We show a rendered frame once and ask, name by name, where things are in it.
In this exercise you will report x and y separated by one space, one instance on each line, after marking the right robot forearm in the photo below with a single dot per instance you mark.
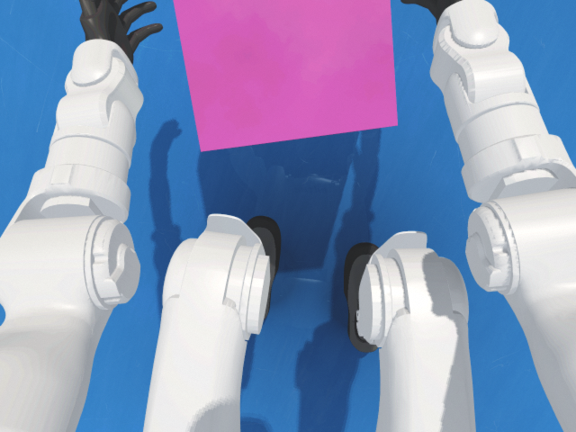
506 148

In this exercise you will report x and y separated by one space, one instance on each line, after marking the left robot forearm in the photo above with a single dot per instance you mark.
91 148

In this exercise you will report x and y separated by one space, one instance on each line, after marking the robot right shin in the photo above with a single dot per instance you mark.
418 239

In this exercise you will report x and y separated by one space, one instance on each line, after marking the left robot upper arm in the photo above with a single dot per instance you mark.
60 279

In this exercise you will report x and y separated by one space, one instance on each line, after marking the robot right hand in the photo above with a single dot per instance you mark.
436 7

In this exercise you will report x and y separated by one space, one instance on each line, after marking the carton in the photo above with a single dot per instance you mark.
263 71

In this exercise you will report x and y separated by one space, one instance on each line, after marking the robot left hand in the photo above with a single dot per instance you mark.
100 19

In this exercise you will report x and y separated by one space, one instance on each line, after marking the right robot upper arm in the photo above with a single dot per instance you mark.
524 247

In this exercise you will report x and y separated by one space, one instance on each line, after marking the robot left shin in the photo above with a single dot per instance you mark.
217 223

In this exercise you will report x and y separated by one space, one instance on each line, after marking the robot shin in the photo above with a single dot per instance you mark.
217 223
418 239

